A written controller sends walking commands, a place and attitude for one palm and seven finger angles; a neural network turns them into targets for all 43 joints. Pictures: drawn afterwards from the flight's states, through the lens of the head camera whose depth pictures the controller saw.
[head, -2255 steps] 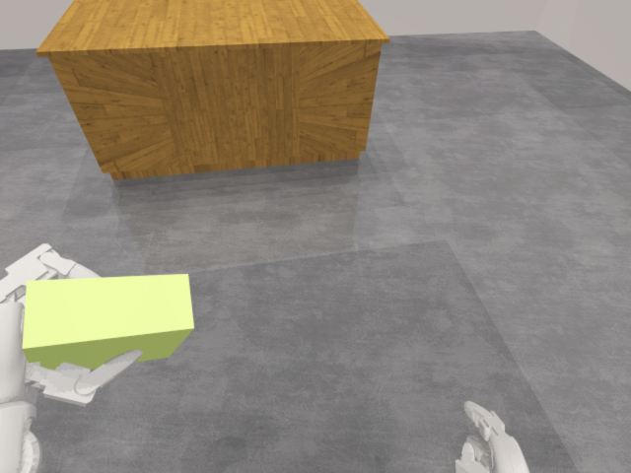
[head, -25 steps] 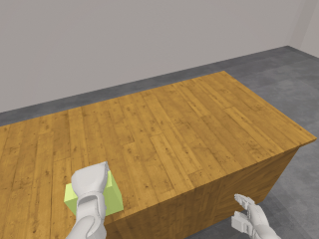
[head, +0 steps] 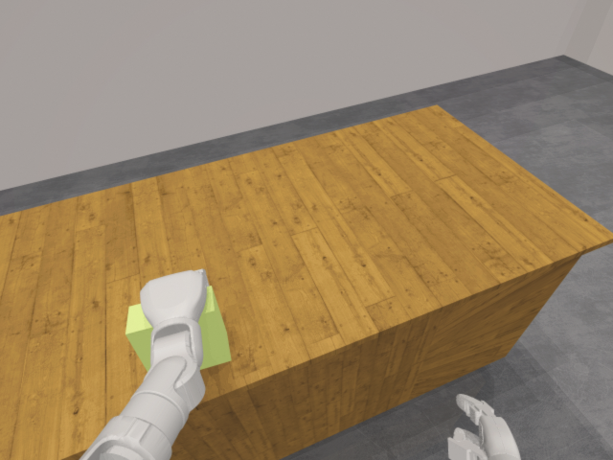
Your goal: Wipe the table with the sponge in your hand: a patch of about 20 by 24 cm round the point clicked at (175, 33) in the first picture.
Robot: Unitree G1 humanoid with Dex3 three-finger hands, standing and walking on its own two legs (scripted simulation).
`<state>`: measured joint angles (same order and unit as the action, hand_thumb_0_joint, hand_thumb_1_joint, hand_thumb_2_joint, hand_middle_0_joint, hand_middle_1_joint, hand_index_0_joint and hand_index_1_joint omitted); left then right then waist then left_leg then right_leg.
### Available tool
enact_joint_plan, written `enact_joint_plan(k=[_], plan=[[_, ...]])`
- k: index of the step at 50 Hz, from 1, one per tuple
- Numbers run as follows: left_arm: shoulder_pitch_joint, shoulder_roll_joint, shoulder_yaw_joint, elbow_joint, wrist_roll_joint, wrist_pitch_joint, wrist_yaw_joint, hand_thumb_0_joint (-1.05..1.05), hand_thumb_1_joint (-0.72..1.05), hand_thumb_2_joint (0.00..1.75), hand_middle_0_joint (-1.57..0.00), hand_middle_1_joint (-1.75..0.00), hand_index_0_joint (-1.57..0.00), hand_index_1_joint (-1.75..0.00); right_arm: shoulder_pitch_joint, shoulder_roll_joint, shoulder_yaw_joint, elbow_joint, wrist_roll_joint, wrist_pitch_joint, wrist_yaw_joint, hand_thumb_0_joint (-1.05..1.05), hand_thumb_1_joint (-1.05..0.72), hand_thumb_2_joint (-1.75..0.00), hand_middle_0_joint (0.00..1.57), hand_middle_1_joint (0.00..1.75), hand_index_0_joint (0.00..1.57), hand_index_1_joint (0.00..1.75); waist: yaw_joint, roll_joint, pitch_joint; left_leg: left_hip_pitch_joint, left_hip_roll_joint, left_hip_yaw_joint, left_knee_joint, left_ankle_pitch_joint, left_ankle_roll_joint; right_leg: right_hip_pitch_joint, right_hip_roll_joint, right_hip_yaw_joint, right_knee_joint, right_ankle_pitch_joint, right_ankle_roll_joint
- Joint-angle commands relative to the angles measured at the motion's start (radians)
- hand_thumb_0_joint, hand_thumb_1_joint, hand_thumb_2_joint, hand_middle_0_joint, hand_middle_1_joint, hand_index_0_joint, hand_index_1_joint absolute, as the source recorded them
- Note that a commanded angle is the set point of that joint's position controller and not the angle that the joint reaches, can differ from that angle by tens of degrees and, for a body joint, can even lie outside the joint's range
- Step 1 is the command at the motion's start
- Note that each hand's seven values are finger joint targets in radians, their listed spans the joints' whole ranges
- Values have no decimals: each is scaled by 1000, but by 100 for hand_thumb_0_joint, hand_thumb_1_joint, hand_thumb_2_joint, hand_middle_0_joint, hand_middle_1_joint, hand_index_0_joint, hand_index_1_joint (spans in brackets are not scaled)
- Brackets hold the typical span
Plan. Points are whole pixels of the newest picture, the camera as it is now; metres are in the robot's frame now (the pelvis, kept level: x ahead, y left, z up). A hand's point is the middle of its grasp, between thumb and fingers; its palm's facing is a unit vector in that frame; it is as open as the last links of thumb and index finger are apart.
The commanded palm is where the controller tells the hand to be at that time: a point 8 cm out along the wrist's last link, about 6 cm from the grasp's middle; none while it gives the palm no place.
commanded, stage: wipe forward along the middle lane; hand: left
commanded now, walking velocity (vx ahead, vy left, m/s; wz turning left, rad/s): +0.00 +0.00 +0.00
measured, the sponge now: (186, 343) +0.29 +0.24 -0.06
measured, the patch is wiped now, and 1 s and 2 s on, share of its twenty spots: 1.00 1.00 1.00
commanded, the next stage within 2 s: slide back across to the first lane in 1.18 s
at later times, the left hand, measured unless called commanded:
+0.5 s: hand (180, 291) +0.36 +0.25 -0.01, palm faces -0.11 +0.01 -0.99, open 9.7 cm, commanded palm +0.34 +0.25 +0.02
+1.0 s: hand (170, 266) +0.41 +0.29 -0.01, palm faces -0.14 +0.02 -0.99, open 9.7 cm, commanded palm +0.39 +0.28 +0.02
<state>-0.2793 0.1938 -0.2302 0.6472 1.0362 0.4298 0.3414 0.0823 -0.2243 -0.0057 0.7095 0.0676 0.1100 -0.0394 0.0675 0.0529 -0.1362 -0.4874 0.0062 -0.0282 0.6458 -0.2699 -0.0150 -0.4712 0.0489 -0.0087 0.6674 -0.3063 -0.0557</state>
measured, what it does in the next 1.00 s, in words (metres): stands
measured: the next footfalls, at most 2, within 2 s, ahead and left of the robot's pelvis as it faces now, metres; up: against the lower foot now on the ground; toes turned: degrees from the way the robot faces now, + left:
none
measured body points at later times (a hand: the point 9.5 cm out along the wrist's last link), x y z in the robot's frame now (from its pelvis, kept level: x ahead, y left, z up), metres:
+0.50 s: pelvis -0.01 -0.01 -0.01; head +0.02 -0.04 +0.43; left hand +0.36 +0.25 +0.05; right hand +0.12 -0.27 -0.14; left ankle +0.03 +0.13 -0.72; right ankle +0.02 -0.08 -0.72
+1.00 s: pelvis +0.00 +0.00 -0.02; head +0.06 -0.01 +0.43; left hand +0.41 +0.28 +0.04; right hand +0.09 -0.27 -0.15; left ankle +0.03 +0.13 -0.72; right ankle +0.02 -0.08 -0.72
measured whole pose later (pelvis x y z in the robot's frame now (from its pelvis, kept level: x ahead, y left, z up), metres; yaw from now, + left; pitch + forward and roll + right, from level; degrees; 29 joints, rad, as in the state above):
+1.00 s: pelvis +0.00 +0.00 -0.02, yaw -1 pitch +16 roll -1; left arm -0.65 0.44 -0.03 1.07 1.03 0.25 0.33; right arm 0.24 -0.26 -0.02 0.72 0.06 0.07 -0.03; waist -0.04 0.06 -0.17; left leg -0.76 0.03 -0.06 0.80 -0.33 0.00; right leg -0.71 0.09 -0.03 0.76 -0.33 -0.06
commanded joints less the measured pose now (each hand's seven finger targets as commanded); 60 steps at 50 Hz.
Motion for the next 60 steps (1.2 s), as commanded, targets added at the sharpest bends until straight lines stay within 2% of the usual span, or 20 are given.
enact_joint_plan(k=[1, 5, 9, 10, 13, 15, 19, 22, 23, 25, 28, 30, 39, 43, 49, 50, 52, 55, 58, 60], plan=[[-221, 165, 84, 23, -6, 10, 28, 0, 10, 130, -120, -160, -120, -160, -128, -125, -39, -155, -4, -42, -9, 0, -90, -90, 20, 30, 20, 30, -25, -147, -146, 24, -43, 31, -42, -32, 42, 36, -15, 60, -150, 9, 4], [-254, 195, 106, 63, 7, -9, 27, 0, 10, 130, -120, -160, -120, -160, -101, -134, -43, -148, -8, -39, -8, 0, -90, -90, 20, 30, 20, 30, -37, -161, -141, -9, -42, 22, -23, -27, 43, 19, -12, 74, -143, 43, 3], [-296, 215, 112, 117, 11, -35, 31, 0, 10, 130, -120, -160, -120, -160, -70, -134, -44, -144, -8, -42, -15, 0, -90, -90, 20, 30, 20, 30, -57, -200, -106, -62, -44, 30, -2, -75, 50, -17, -18, 82, -151, -29, 14], [-332, 256, 144, 121, 14, -42, 33, 0, 10, 130, -120, -160, -120, -160, -64, -138, -45, -138, -10, -44, -15, 0, -90, -90, 20, 30, 20, 30, -56, -177, -102, -69, -41, 24, -3, -84, 47, -28, -15, 86, -149, -46, 10], [-385, 249, 128, 157, 11, -69, 39, 0, 10, 130, -120, -160, -120, -160, -41, -135, -46, -133, -8, -52, -19, 0, -90, -90, 20, 30, 20, 30, -74, -171, -87, -92, -39, 34, 15, -114, 52, -62, -21, 80, -150, -105, 18], [-412, 313, 178, 189, 17, -76, 45, 0, 10, 130, -120, -160, -120, -160, -28, -140, -50, -123, -10, -52, -20, 0, -90, -90, 20, 30, 20, 30, -65, -155, -105, -108, -39, 28, 18, -120, 48, -62, -18, 87, -146, -127, 14], [-463, 309, 160, 236, 4, -90, 52, 0, 10, 130, -120, -160, -120, -160, 3, -141, -50, -119, -6, -61, -20, 0, -90, -90, 20, 30, 20, 30, -88, -177, -130, -138, -35, 34, 42, -126, 54, -64, -24, 94, -143, -132, 24], [-463, 347, 187, 264, -10, -89, 48, 0, 10, 130, -120, -160, -120, -160, 22, -141, -50, -118, -3, -63, -16, 0, -90, -90, 20, 30, 20, 30, -77, -145, -180, -141, -35, 34, 46, -102, 54, -26, -25, 97, -138, -94, 26], [-493, 340, 171, 262, -18, -90, 45, 0, 10, 130, -120, -160, -120, -160, 22, -143, -47, -119, -2, -63, -17, 0, -90, -90, 20, 30, 20, 30, -92, -167, -178, -149, -33, 34, 50, -105, 56, -24, -26, 104, -142, -87, 30], [-523, 393, 208, 280, -21, -95, 42, 0, 10, 130, -120, -160, -120, -160, 35, -149, -47, -111, -4, -64, -16, 0, -90, -90, 20, 30, 20, 30, -90, -147, -193, -165, -31, 32, 56, -100, 54, -8, -27, 116, -142, -78, 29], [-547, 404, 196, 303, -11, -110, 36, 0, 10, 130, -120, -160, -120, -160, 60, -152, -43, -106, -4, -67, -15, 0, -90, -90, 20, 30, 20, 30, -110, -141, -184, -193, -29, 33, 73, -98, 57, -10, -32, 127, -135, -52, 30], [-542, 438, 226, 320, -1, -118, 31, 0, 10, 130, -120, -160, -120, -160, 75, -157, -46, -103, -6, -67, -13, 0, -90, -90, 20, 30, 20, 30, -104, -143, -198, -205, -28, 26, 76, -75, 57, 6, -27, 124, -123, -2, 25], [-560, 446, 217, 342, 0, -149, 20, 0, 10, 130, -120, -160, -120, -160, 125, -163, -47, -100, -5, -68, -2, 0, -90, -90, 20, 30, 20, 30, -125, -122, -216, -217, -24, 30, 92, -44, 63, -9, -21, 100, -97, 92, 28], [-576, 492, 250, 358, 4, -157, 23, 0, 10, 130, -120, -160, -120, -160, 146, -171, -50, -89, -7, -69, -1, 0, -90, -90, 20, 30, 20, 30, -129, -137, -243, -233, -23, 34, 106, -29, 65, 10, -21, 103, -87, 135, 31], [-607, 460, 220, 368, 20, -162, 24, 0, 10, 130, -120, -160, -120, -160, 165, -170, -53, -83, -9, -68, 8, 0, -90, -90, 20, 30, 20, 30, -138, -104, -263, -205, -21, 34, 109, 6, 66, -27, -13, 71, -63, 186, 28], [-610, 481, 249, 374, 19, -166, 27, 0, 10, 130, -120, -160, -120, -160, 169, -170, -57, -78, -11, -67, 9, 0, -90, -90, 20, 30, 20, 30, -134, -105, -283, -197, -20, 32, 112, 30, 66, -19, -10, 67, -56, 216, 25], [-597, 450, 226, 383, 12, -162, 28, 0, 10, 130, -120, -160, -120, -160, 175, -169, -56, -80, -11, -65, 12, 0, -90, -90, 20, 30, 20, 30, -135, -98, -278, -192, -21, 36, 112, 30, 65, -28, -10, 57, -54, 220, 27], [-641, 505, 265, 390, 11, -163, 31, 0, 10, 130, -120, -160, -120, -160, 175, -175, -54, -75, -12, -61, 11, 0, -90, -90, 20, 30, 20, 30, -141, -122, -279, -207, -18, 34, 111, 23, 65, -24, -8, 57, -56, 208, 27], [-683, 497, 235, 422, 32, -155, 35, 0, 10, 130, -120, -160, -120, -160, 184, -179, -53, -72, -11, -61, 9, 0, -90, -90, 20, 30, 20, 30, -163, -131, -232, -216, -19, 32, 106, -14, 66, -81, -6, 44, -65, 137, 30], [-705, 539, 267, 442, 44, -151, 42, 0, 10, 130, -120, -160, -120, -160, 185, -183, -52, -63, -14, -61, 11, 0, -90, -90, 20, 30, 20, 30, -153, -101, -234, -213, -16, 25, 104, -16, 66, -105, -1, 37, -56, 107, 22]])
